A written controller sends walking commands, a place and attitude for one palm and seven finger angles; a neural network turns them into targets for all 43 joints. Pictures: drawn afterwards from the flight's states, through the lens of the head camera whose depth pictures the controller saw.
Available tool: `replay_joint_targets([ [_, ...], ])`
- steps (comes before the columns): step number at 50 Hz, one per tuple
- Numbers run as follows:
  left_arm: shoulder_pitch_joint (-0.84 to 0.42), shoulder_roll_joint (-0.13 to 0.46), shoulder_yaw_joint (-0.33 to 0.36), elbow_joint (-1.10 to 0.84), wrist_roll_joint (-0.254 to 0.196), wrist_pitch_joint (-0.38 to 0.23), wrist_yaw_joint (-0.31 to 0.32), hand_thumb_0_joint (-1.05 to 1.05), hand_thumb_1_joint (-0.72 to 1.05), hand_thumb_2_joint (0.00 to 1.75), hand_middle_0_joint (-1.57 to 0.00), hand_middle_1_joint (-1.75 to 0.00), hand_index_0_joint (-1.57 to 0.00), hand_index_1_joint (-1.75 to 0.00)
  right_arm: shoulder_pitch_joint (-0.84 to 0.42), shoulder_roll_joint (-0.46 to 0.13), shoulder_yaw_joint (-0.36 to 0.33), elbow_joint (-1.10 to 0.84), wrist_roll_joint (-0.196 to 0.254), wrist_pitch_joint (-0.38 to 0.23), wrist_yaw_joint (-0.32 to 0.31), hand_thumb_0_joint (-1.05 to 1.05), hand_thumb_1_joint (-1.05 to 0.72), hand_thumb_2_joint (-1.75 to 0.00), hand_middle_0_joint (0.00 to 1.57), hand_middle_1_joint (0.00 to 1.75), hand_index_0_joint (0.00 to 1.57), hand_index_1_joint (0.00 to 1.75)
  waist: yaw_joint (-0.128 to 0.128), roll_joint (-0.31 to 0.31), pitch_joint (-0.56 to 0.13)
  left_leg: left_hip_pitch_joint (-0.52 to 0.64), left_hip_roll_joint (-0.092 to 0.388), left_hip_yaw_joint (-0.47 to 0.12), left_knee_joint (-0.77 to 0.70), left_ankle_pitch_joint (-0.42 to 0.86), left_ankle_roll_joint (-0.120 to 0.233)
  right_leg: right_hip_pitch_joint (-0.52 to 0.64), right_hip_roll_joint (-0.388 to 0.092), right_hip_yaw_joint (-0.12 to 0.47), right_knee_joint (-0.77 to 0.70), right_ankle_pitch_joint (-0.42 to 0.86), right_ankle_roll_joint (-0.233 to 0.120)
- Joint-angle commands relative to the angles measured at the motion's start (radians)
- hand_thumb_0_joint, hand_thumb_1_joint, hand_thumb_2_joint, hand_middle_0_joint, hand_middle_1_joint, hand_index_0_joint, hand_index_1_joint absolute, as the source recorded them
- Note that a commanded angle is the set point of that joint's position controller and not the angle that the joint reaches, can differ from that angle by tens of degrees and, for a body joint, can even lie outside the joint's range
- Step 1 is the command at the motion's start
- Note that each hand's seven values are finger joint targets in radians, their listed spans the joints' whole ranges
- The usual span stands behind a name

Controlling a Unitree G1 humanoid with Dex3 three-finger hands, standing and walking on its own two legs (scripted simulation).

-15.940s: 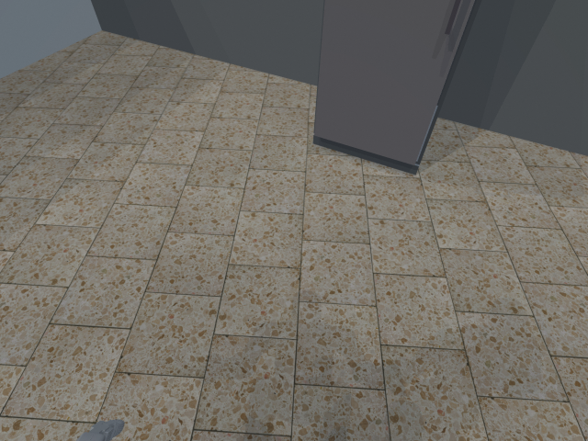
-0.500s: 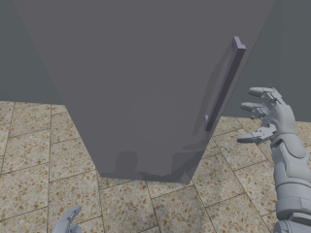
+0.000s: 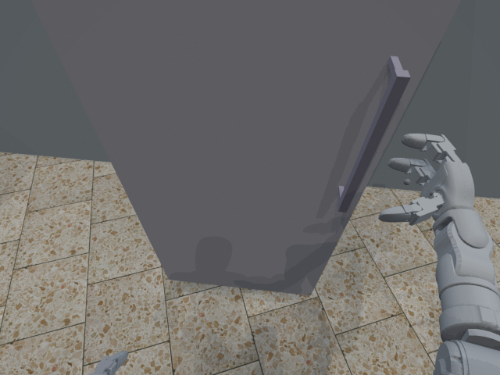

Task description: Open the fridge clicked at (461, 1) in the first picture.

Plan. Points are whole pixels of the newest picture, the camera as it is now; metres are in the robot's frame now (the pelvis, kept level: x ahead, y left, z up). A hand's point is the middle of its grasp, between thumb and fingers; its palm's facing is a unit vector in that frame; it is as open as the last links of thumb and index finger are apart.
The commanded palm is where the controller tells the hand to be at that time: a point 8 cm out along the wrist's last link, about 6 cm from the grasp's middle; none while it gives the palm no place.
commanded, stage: move the hooked fingers beside the handle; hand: right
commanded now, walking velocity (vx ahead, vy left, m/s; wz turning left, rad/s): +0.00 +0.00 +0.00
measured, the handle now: (363, 148) +0.47 -0.13 +0.12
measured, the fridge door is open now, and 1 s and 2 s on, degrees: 0 0 0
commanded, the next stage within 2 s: feel for the door with the fingertips in 0.52 s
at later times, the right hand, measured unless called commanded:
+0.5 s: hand (406, 182) +0.41 -0.19 +0.12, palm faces +0.03 +1.00 +0.01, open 14.0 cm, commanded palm +0.38 -0.24 +0.12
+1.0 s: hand (380, 184) +0.40 -0.15 +0.12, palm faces -0.01 +1.00 +0.01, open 14.0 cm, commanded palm +0.37 -0.20 +0.12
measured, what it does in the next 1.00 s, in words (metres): stands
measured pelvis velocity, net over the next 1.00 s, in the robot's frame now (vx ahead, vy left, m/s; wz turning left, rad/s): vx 0.00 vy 0.00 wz -0.01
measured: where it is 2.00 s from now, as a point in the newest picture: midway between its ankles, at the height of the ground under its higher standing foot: outside the picture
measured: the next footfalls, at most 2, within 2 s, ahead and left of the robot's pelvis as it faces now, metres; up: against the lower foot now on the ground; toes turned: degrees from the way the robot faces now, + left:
none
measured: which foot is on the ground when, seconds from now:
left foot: down 0.00-1.00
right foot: down 0.00-1.00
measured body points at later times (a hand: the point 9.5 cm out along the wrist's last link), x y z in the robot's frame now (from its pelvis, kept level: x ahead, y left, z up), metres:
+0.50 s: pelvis +0.00 +0.00 +0.00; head +0.03 +0.01 +0.45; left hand +0.11 +0.25 -0.11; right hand +0.40 -0.25 +0.12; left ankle +0.00 +0.11 -0.72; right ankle +0.00 -0.10 -0.72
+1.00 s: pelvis +0.00 +0.00 +0.00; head +0.02 +0.01 +0.45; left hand +0.11 +0.25 -0.11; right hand +0.39 -0.21 +0.12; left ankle +0.00 +0.11 -0.72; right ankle +0.00 -0.10 -0.72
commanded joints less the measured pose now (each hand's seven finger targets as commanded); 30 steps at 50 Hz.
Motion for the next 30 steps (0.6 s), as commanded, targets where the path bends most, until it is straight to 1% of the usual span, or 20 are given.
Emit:
replay_joint_targets([
  [1,-0.014,0.137,0.057,-0.126,-0.006,-0.044,0.011,0.00,0.90,0.90,-0.20,-0.30,-0.20,-0.30,-0.402,-0.228,-0.043,-0.278,0.009,-0.066,-0.006,0.00,0.50,-0.30,0.30,1.20,0.30,1.20,-0.013,-0.043,-0.314,0.128,-0.009,-0.030,-0.057,0.321,0.005,0.162,0.009,0.063,-0.078,0.289,-0.007],
  [2,-0.019,0.133,0.056,-0.128,-0.006,-0.047,0.011,0.00,0.90,0.90,-0.20,-0.30,-0.20,-0.30,-0.400,-0.202,-0.020,-0.298,0.008,-0.066,-0.009,0.00,0.50,-0.30,0.30,1.20,0.30,1.20,-0.013,-0.059,-0.319,0.122,-0.009,-0.029,-0.056,0.322,0.007,0.181,0.008,0.065,-0.078,0.301,-0.005],
  [5,-0.021,0.135,0.056,-0.126,-0.007,-0.049,0.009,0.00,0.90,0.90,-0.20,-0.30,-0.20,-0.30,-0.374,-0.165,0.000,-0.289,0.016,-0.052,-0.018,0.00,0.50,-0.30,0.30,1.20,0.30,1.20,-0.005,0.004,-0.301,0.113,-0.012,-0.022,-0.064,0.315,0.003,0.182,0.005,0.069,-0.080,0.294,-0.007],
  [6,-0.023,0.137,0.055,-0.118,-0.008,-0.048,0.012,0.00,0.90,0.90,-0.20,-0.30,-0.20,-0.30,-0.382,-0.164,0.002,-0.257,0.016,-0.043,-0.019,0.00,0.50,-0.30,0.30,1.20,0.30,1.20,0.000,0.019,-0.268,0.102,-0.012,-0.022,-0.070,0.293,0.002,0.160,0.006,0.067,-0.083,0.259,-0.007],
  [8,-0.022,0.144,0.052,-0.114,-0.005,-0.042,0.015,0.00,0.90,0.90,-0.20,-0.30,-0.20,-0.30,-0.406,-0.210,-0.023,-0.234,0.006,-0.038,-0.027,0.00,0.50,-0.30,0.30,1.20,0.30,1.20,-0.001,0.039,-0.248,0.111,-0.007,-0.026,-0.072,0.270,0.003,0.130,0.008,0.068,-0.085,0.230,-0.011],
  [10,-0.032,0.135,0.052,-0.123,-0.005,-0.044,0.014,0.00,0.90,0.90,-0.20,-0.30,-0.20,-0.30,-0.442,-0.193,-0.004,-0.287,-0.003,-0.048,-0.029,0.00,0.50,-0.30,0.30,1.20,0.30,1.20,-0.003,-0.025,-0.305,0.117,-0.005,-0.030,-0.064,0.292,0.006,0.172,0.013,0.068,-0.081,0.259,-0.008],
  [11,-0.038,0.128,0.050,-0.126,-0.005,-0.047,0.013,0.00,0.90,0.90,-0.20,-0.30,-0.20,-0.30,-0.441,-0.160,0.022,-0.295,-0.005,-0.052,-0.029,0.00,0.50,-0.30,0.30,1.20,0.30,1.20,-0.004,-0.058,-0.305,0.101,-0.006,-0.026,-0.061,0.290,0.008,0.192,0.011,0.071,-0.080,0.272,-0.004],
  [13,-0.031,0.132,0.051,-0.121,-0.002,-0.047,0.011,0.00,0.90,0.90,-0.20,-0.30,-0.20,-0.30,-0.426,-0.161,0.021,-0.288,0.000,-0.057,-0.035,0.00,0.50,-0.30,0.30,1.20,0.30,1.20,-0.001,-0.006,-0.318,0.111,-0.009,-0.024,-0.059,0.316,0.007,0.201,0.006,0.074,-0.070,0.306,-0.007],
  [14,-0.032,0.132,0.052,-0.122,-0.003,-0.047,0.010,0.00,0.90,0.90,-0.20,-0.30,-0.20,-0.30,-0.398,-0.170,-0.002,-0.268,0.006,-0.053,-0.035,0.00,0.50,-0.30,0.30,1.20,0.30,1.20,-0.010,0.012,-0.318,0.124,-0.010,-0.026,-0.059,0.326,0.005,0.186,0.009,0.072,-0.071,0.301,-0.007],
  [16,-0.038,0.135,0.048,-0.124,-0.005,-0.044,0.011,0.00,0.90,0.90,-0.20,-0.30,-0.20,-0.30,-0.391,-0.181,-0.013,-0.234,0.008,-0.043,-0.031,0.00,0.50,-0.30,0.30,1.20,0.30,1.20,-0.010,0.028,-0.287,0.127,-0.007,-0.028,-0.064,0.312,0.003,0.150,0.012,0.066,-0.079,0.262,-0.007],
  [19,-0.043,0.134,0.043,-0.127,-0.007,-0.035,0.014,0.00,0.90,0.90,-0.20,-0.30,-0.20,-0.30,-0.428,-0.207,-0.016,-0.211,-0.005,-0.038,-0.030,0.00,0.50,-0.30,0.30,1.20,0.30,1.20,-0.006,-0.004,-0.258,0.119,-0.002,-0.037,-0.069,0.286,0.002,0.122,0.017,0.060,-0.081,0.225,-0.010],
  [20,-0.040,0.134,0.044,-0.128,-0.005,-0.036,0.014,0.00,0.90,0.90,-0.20,-0.30,-0.20,-0.30,-0.456,-0.196,-0.008,-0.216,-0.004,-0.040,-0.028,0.00,0.50,-0.30,0.30,1.20,0.30,1.20,0.001,0.004,-0.272,0.114,-0.003,-0.036,-0.069,0.282,0.001,0.132,0.017,0.061,-0.078,0.222,-0.011],
  [21,-0.038,0.135,0.047,-0.129,-0.005,-0.037,0.015,0.00,0.90,0.90,-0.20,-0.30,-0.20,-0.30,-0.433,-0.218,-0.035,-0.212,-0.001,-0.045,-0.028,0.00,0.50,-0.30,0.30,1.20,0.30,1.20,-0.013,0.007,-0.292,0.131,-0.003,-0.038,-0.065,0.290,0.003,0.130,0.017,0.061,-0.076,0.231,-0.009],
  [22,-0.040,0.134,0.046,-0.133,-0.005,-0.038,0.015,0.00,0.90,0.90,-0.20,-0.30,-0.20,-0.30,-0.430,-0.215,-0.031,-0.226,0.002,-0.052,-0.024,0.00,0.50,-0.30,0.30,1.20,0.30,1.20,-0.013,-0.004,-0.303,0.140,-0.003,-0.039,-0.064,0.307,0.004,0.140,0.018,0.058,-0.073,0.244,-0.010],
  [23,-0.035,0.136,0.047,-0.137,-0.002,-0.036,0.014,0.00,0.90,0.90,-0.20,-0.30,-0.20,-0.30,-0.421,-0.226,-0.038,-0.238,0.006,-0.058,-0.019,0.00,0.50,-0.30,0.30,1.20,0.30,1.20,-0.017,0.016,-0.328,0.168,-0.002,-0.041,-0.057,0.329,0.004,0.134,0.016,0.058,-0.067,0.264,-0.012],
  [25,-0.040,0.130,0.048,-0.139,-0.005,-0.039,0.014,0.00,0.90,0.90,-0.20,-0.30,-0.20,-0.30,-0.416,-0.209,-0.023,-0.265,0.005,-0.067,-0.007,0.00,0.50,-0.30,0.30,1.20,0.30,1.20,-0.018,-0.030,-0.343,0.165,-0.003,-0.042,-0.053,0.359,0.006,0.159,0.017,0.056,-0.067,0.292,-0.009],
  [26,-0.041,0.129,0.046,-0.136,-0.007,-0.041,0.014,0.00,0.90,0.90,-0.20,-0.30,-0.20,-0.30,-0.415,-0.179,0.000,-0.244,0.010,-0.061,-0.002,0.00,0.50,-0.30,0.30,1.20,0.30,1.20,-0.008,-0.030,-0.313,0.143,-0.004,-0.038,-0.058,0.347,0.005,0.156,0.018,0.055,-0.065,0.279,-0.010],
  [28,-0.027,0.142,0.049,-0.124,-0.005,-0.035,0.017,0.00,0.90,0.90,-0.20,-0.30,-0.20,-0.30,-0.403,-0.220,-0.034,-0.188,0.017,-0.052,0.001,0.00,0.50,-0.30,0.30,1.20,0.30,1.20,-0.002,0.061,-0.275,0.145,-0.004,-0.038,-0.067,0.320,0.000,0.109,0.014,0.058,-0.067,0.245,-0.016],
  [29,-0.032,0.142,0.050,-0.129,-0.008,-0.034,0.017,0.00,0.90,0.90,-0.20,-0.30,-0.20,-0.30,-0.387,-0.244,-0.059,-0.198,0.016,-0.051,0.003,0.00,0.50,-0.30,0.30,1.20,0.30,1.20,-0.016,0.033,-0.288,0.158,-0.002,-0.045,-0.066,0.325,0.000,0.104,0.017,0.053,-0.070,0.241,-0.014],
  [30,-0.037,0.138,0.048,-0.136,-0.008,-0.035,0.016,0.00,0.90,0.90,-0.20,-0.30,-0.20,-0.30,-0.397,-0.211,-0.028,-0.223,0.018,-0.051,0.008,0.00,0.50,-0.30,0.30,1.20,0.30,1.20,-0.012,0.014,-0.300,0.154,-0.001,-0.041,-0.065,0.323,0.001,0.119,0.020,0.054,-0.074,0.244,-0.014],
])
